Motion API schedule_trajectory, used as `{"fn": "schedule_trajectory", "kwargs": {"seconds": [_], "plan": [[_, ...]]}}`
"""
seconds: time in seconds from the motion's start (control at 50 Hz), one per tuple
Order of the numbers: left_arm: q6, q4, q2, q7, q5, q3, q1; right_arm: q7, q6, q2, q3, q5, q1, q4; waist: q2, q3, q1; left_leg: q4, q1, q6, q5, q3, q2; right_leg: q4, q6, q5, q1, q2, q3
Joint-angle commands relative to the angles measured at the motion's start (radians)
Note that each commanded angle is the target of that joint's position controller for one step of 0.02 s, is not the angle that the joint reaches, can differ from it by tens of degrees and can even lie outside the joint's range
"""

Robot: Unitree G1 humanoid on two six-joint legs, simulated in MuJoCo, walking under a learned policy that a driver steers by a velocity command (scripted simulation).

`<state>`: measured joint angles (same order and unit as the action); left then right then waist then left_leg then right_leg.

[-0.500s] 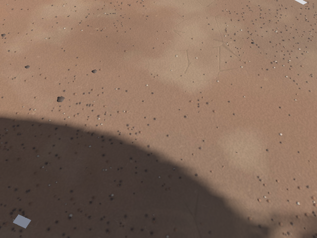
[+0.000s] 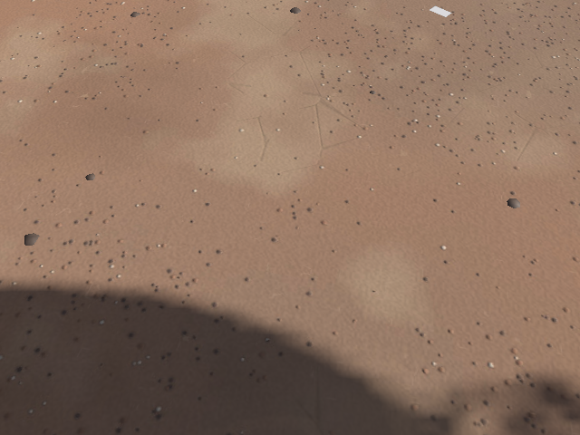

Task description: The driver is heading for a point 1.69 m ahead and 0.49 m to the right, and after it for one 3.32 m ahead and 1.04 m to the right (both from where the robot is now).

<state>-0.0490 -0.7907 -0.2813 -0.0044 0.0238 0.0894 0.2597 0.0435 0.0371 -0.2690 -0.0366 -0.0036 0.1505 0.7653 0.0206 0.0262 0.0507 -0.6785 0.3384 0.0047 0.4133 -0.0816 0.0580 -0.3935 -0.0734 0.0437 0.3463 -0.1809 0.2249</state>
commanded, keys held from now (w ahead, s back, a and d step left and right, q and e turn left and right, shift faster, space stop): e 0.64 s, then no key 0.02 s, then w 0.10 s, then w+q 0.24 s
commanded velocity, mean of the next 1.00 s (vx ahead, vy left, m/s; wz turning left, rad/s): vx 0.09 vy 0.00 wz -0.43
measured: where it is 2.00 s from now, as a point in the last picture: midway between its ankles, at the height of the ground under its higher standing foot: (355, 375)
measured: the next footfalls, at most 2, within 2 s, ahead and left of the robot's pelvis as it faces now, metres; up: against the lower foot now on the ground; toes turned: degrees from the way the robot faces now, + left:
left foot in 0.04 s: +0.04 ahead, +0.11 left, +0.00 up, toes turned -7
right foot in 0.52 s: -0.02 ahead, -0.10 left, +0.00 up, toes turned -19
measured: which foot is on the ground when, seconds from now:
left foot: up 0.00-0.02, down 0.04-0.50, up 0.52-1.00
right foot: down 0.00-0.04, up 0.06-0.50, down 0.52-1.00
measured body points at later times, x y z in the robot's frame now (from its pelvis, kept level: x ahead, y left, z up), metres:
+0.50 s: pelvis -0.01 +0.00 -0.01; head +0.02 -0.02 +0.44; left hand +0.21 +0.21 -0.11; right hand -0.01 -0.30 -0.13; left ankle +0.00 +0.12 -0.74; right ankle -0.06 -0.08 -0.74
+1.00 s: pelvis +0.05 -0.03 +0.01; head +0.05 -0.02 +0.46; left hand +0.19 +0.21 -0.12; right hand +0.05 -0.32 -0.10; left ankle +0.13 +0.06 -0.71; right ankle -0.05 -0.08 -0.74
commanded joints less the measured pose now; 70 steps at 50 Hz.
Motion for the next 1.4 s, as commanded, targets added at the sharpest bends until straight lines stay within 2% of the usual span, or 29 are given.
{"fn": "schedule_trajectory", "kwargs": {"seconds": [0.02,0.04,0.06,0.08,0.1,0.12,0.16,0.28,0.46,0.5,0.52,0.54,0.56,0.6,0.64,0.66,0.7,0.74,0.78,1.0,1.04,1.08,1.1,1.12,1.14,1.16,1.2,1.26,1.4], "plan": [[0.004,0.06,-0.142,-0.001,-0.013,0.035,-0.042,0.017,-0.024,-0.092,-0.021,0.006,0.151,-0.028,0.109,-0.07,-0.088,0.29,-0.194,0.038,-0.084,0.024,0.027,0.131,-0.041,0.28,-0.009,0.216,0.332],[0.007,0.065,-0.111,0.003,-0.024,0.027,-0.031,0.027,-0.029,-0.143,-0.034,-0.004,0.159,-0.029,0.035,-0.063,-0.081,0.419,-0.285,0.061,-0.075,-0.062,-0.075,0.059,0.021,0.416,0.078,0.146,0.27],[0.011,0.081,-0.057,0.007,-0.039,0.017,0.01,0.031,-0.027,-0.246,-0.055,-0.017,0.117,-0.066,-0.182,-0.096,-0.05,0.501,-0.332,0.15,0.071,-0.358,-0.35,-0.215,0.077,0.508,0.19,0.009,0.074],[0.018,0.069,-0.133,0.015,-0.002,0.037,-0.009,0.025,-0.024,-0.254,-0.054,-0.033,-0.003,-0.093,-0.181,0.003,-0.039,0.533,-0.153,0.221,-0.023,-0.432,-0.454,-0.441,0.085,0.482,0.271,-0.021,-0.082],[0.018,0.064,-0.17,0.01,0.015,0.048,-0.025,0.019,-0.025,-0.18,-0.038,-0.03,-0.005,-0.095,-0.106,0.006,-0.025,0.49,-0.076,0.232,-0.17,-0.338,-0.416,-0.582,0.091,0.438,0.188,0.047,-0.075],[0.013,0.049,-0.151,0.001,0.016,0.046,0.008,0.013,-0.029,-0.13,-0.023,-0.023,-0.048,-0.099,-0.089,0.008,0.012,0.455,-0.055,0.199,-0.282,-0.221,-0.338,-0.665,0.086,0.384,0.161,0.046,-0.079],[-0.007,0.023,-0.134,-0.015,0.011,0.04,0.061,0.01,-0.029,-0.113,-0.017,-0.021,-0.067,-0.118,-0.149,-0.012,0.018,0.411,-0.109,0.172,-0.433,-0.085,-0.264,-0.808,0.098,0.345,0.183,0.049,-0.113],[-0.023,0.076,-0.102,-0.034,-0.007,0.011,-0.072,0.003,-0.028,-0.153,-0.037,-0.021,0.122,-0.074,-0.167,-0.024,-0.091,0.327,-0.37,0.204,-0.716,-0.023,-0.303,-0.652,0.146,0.381,0.277,0.112,-0.175],[-0.018,0.128,-0.084,-0.038,-0.024,-0.011,-0.098,-0.029,-0.022,-0.204,-0.062,-0.018,0.094,-0.062,-0.223,-0.064,-0.076,0.213,-0.263,0.165,-0.727,0.082,-0.346,-0.226,0.067,0.374,-0.048,0.13,-0.298],[0.003,0.114,-0.105,-0.022,0.0,-0.006,-0.038,-0.03,-0.017,-0.194,-0.062,-0.007,0.106,-0.051,-0.11,-0.088,-0.022,0.047,-0.134,0.072,-0.522,0.157,-0.311,0.045,0.034,0.141,-0.243,0.141,-0.234],[0.019,0.123,-0.214,-0.012,0.012,0.015,-0.016,-0.034,-0.01,-0.13,-0.047,-0.02,0.147,-0.076,0.157,-0.107,-0.038,-0.209,0.1,-0.001,-0.071,0.238,-0.213,0.118,-0.019,-0.049,-0.398,0.391,0.11],[0.021,0.123,-0.32,-0.011,-0.012,0.044,0.044,-0.02,0.005,-0.093,-0.031,-0.023,0.056,-0.146,0.255,-0.096,0.007,-0.353,0.259,-0.034,0.259,0.17,-0.062,0.062,-0.204,-0.445,-0.346,0.582,0.325],[0.02,0.109,-0.267,-0.01,-0.024,0.039,0.082,-0.013,0.016,-0.133,-0.038,-0.023,0.028,-0.136,0.116,-0.098,0.032,-0.447,0.266,-0.037,0.232,0.08,-0.099,0.045,-0.248,-0.452,-0.355,0.545,0.249],[0.012,0.119,-0.174,0.002,-0.018,0.007,-0.053,-0.021,0.012,-0.141,-0.044,-0.004,0.043,-0.107,0.079,0.002,-0.042,-0.415,0.259,-0.035,0.062,0.047,-0.124,0.068,-0.174,-0.294,-0.263,0.399,0.101],[0.011,0.127,-0.154,0.012,-0.023,-0.001,-0.086,-0.03,0.011,-0.161,-0.051,-0.025,0.082,-0.087,0.113,-0.029,-0.061,-0.414,0.223,-0.045,-0.017,0.06,-0.108,0.063,-0.143,-0.333,-0.268,0.332,0.058],[0.014,0.125,-0.153,0.01,-0.023,-0.003,-0.079,-0.035,0.014,-0.157,-0.051,-0.024,0.104,-0.078,0.095,-0.057,-0.066,-0.419,0.208,-0.05,-0.035,0.064,-0.098,0.06,-0.142,-0.353,-0.279,0.329,0.045],[0.022,0.107,-0.155,0.004,-0.019,-0.002,-0.031,-0.046,0.015,-0.145,-0.047,-0.026,0.107,-0.073,0.081,-0.086,-0.05,-0.376,0.204,-0.053,-0.062,0.074,-0.1,0.118,-0.15,-0.049,-0.29,0.32,0.072],[0.028,0.086,-0.148,0.0,-0.01,-0.005,0.007,-0.056,0.016,-0.138,-0.045,-0.034,0.06,-0.079,0.112,-0.035,-0.022,-0.303,0.248,-0.05,-0.081,0.076,-0.103,0.198,-0.159,0.318,-0.284,0.319,0.133],[0.038,0.064,-0.138,0.0,-0.002,-0.012,0.036,-0.066,0.006,-0.132,-0.044,-0.037,0.032,-0.077,0.123,0.012,-0.01,-0.224,0.277,-0.046,-0.1,0.08,-0.104,0.245,-0.163,0.425,-0.291,0.34,0.17],[0.111,-0.014,-0.166,0.014,0.01,-0.011,0.111,-0.089,-0.048,-0.102,-0.026,-0.02,-0.046,-0.091,0.059,0.092,0.012,0.018,0.176,0.055,-0.082,0.086,-0.088,0.274,-0.165,0.409,-0.276,0.431,0.072],[0.116,-0.019,-0.17,0.013,0.007,-0.01,0.091,-0.088,-0.055,-0.096,-0.024,-0.019,-0.019,-0.092,0.052,0.093,-0.016,0.085,0.078,0.077,-0.096,0.112,-0.075,0.241,-0.145,0.333,-0.238,0.428,0.019],[0.119,-0.021,-0.163,0.011,-0.001,-0.014,0.064,-0.079,-0.066,-0.103,-0.032,-0.023,0.122,-0.047,0.01,0.042,-0.098,0.203,-0.197,0.099,-0.129,0.144,-0.009,0.064,-0.099,0.092,-0.122,0.372,-0.092],[0.124,-0.013,-0.131,0.011,0.004,-0.027,0.053,-0.068,-0.076,-0.157,-0.053,-0.029,0.272,-0.001,-0.081,-0.042,-0.161,0.252,-0.394,0.13,-0.078,0.029,-0.065,-0.184,-0.061,-0.036,-0.029,0.305,-0.187],[0.132,0.056,-0.063,0.004,-0.005,-0.05,0.018,-0.058,-0.085,-0.29,-0.086,-0.038,0.403,0.003,-0.306,-0.112,-0.193,0.422,-0.566,0.247,0.147,-0.485,-0.354,-0.557,0.013,0.186,0.239,0.155,-0.321],[0.132,0.056,-0.11,0.001,0.029,-0.039,-0.002,-0.066,-0.082,-0.259,-0.074,-0.011,0.381,0.015,-0.244,-0.067,-0.152,0.507,-0.54,0.288,0.147,-0.704,-0.404,-0.683,0.017,0.447,0.397,0.109,-0.203],[0.132,0.049,-0.126,-0.009,0.033,-0.036,-0.006,-0.07,-0.076,-0.221,-0.067,-0.005,0.301,-0.005,-0.131,0.005,-0.11,0.47,-0.47,0.292,0.114,-0.574,-0.384,-0.745,0.009,0.382,0.429,0.186,-0.16],[0.136,0.039,-0.119,-0.024,0.02,-0.037,-0.02,-0.071,-0.077,-0.168,-0.054,-0.008,0.222,-0.026,-0.046,0.049,-0.07,0.477,-0.347,0.246,-0.103,-0.391,-0.288,-0.691,0.022,0.26,0.375,0.239,-0.166],[0.106,0.037,-0.102,-0.029,0.038,-0.046,-0.02,-0.063,-0.095,-0.155,-0.047,0.006,0.232,-0.012,-0.079,0.02,-0.049,0.481,-0.302,0.23,-0.451,-0.26,-0.21,-0.651,0.077,0.193,0.323,0.237,-0.206],[0.095,0.14,-0.065,-0.038,0.021,-0.071,-0.287,-0.045,-0.091,-0.153,-0.052,0.006,0.352,0.048,-0.09,0.042,-0.114,0.448,-0.295,0.195,-0.714,-0.2,-0.137,-0.377,0.12,0.009,0.354,0.195,-0.259]]}}
Keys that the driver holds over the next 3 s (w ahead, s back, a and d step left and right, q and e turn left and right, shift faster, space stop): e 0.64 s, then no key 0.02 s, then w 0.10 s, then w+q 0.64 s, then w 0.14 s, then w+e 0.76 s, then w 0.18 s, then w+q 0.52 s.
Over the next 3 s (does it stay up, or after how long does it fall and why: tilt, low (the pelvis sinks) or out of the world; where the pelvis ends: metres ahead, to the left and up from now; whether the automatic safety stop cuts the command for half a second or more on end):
stays up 1.05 -0.32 0.00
